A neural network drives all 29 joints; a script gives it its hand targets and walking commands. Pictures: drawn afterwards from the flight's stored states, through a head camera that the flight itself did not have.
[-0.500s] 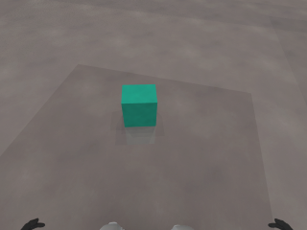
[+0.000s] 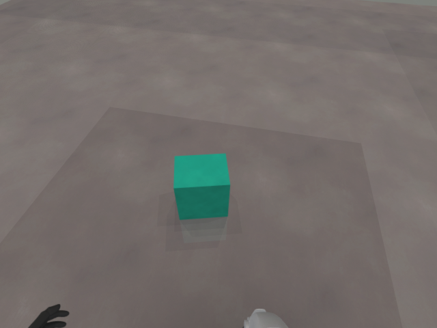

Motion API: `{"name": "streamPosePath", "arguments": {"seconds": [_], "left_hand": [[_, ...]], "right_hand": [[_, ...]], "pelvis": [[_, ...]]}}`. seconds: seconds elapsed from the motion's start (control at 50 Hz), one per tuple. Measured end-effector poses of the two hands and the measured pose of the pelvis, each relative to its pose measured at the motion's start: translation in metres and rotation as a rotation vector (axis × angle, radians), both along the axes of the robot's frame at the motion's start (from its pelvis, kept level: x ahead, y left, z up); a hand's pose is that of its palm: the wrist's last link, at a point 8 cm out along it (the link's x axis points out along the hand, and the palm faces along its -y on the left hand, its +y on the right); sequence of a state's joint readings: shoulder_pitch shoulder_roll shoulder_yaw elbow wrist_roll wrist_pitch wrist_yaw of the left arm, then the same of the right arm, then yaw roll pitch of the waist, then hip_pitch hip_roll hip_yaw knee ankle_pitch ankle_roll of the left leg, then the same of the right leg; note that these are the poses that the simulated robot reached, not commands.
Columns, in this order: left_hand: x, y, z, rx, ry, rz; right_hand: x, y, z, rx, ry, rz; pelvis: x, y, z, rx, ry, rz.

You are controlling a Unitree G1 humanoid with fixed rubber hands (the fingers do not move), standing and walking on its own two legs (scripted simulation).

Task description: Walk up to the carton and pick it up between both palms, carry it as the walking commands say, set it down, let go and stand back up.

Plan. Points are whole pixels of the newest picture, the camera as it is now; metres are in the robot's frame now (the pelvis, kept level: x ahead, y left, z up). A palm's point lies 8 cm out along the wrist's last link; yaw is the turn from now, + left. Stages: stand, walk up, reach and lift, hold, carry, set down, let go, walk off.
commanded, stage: walk up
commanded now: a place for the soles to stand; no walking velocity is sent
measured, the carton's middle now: (202, 187) +0.85 +0.06 -0.60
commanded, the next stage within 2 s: none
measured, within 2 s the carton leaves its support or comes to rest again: neither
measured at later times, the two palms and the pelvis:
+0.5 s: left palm (77, 254) +0.29 +0.30 -0.08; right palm (425, 288) +0.20 -0.40 -0.06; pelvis +0.17 -0.04 -0.01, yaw +2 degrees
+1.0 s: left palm (104, 221) +0.38 +0.27 -0.09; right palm (382, 212) +0.39 -0.42 -0.10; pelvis +0.31 -0.08 -0.01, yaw +5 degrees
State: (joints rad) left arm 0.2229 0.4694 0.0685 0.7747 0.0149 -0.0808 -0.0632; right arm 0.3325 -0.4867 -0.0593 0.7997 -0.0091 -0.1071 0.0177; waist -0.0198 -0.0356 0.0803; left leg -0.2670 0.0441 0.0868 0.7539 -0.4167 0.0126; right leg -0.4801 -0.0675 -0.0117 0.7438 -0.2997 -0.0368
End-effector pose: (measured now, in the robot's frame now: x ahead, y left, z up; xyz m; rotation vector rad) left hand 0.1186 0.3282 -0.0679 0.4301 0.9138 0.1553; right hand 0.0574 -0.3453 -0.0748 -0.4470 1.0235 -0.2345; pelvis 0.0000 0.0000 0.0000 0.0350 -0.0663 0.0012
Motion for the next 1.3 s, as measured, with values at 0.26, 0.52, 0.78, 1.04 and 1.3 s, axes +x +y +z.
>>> {"name": "streamPosePath", "arguments": {"seconds": [0.26,0.52,0.78,1.04,1.3], "left_hand": [[0.036,0.025,-0.018,0.016,0.069,0.133],[0.182,-0.031,-0.013,-0.006,-0.023,0.045],[0.182,-0.037,-0.029,0.007,0.113,0.175],[0.267,-0.064,-0.015,0.051,0.083,0.181],[0.324,-0.075,-0.029,-0.054,0.068,0.206]], "right_hand": [[0.09,0.002,0.004,-0.045,0.01,0.033],[0.154,-0.059,0.007,-0.076,0.088,-0.01],[0.288,-0.054,-0.001,-0.055,-0.009,0.102],[0.351,-0.071,-0.024,-0.008,0.102,0.057],[0.436,-0.031,-0.015,0.021,0.047,0.108]], "pelvis": [[0.083,0.004,-0.007,-0.002,0.009,0.05],[0.179,-0.047,-0.009,-0.051,0.006,0.042],[0.253,-0.053,-0.013,-0.004,0.009,0.077],[0.319,-0.08,-0.009,-0.045,0.026,0.088],[0.358,-0.069,0.0,-0.044,0.046,0.112]]}}
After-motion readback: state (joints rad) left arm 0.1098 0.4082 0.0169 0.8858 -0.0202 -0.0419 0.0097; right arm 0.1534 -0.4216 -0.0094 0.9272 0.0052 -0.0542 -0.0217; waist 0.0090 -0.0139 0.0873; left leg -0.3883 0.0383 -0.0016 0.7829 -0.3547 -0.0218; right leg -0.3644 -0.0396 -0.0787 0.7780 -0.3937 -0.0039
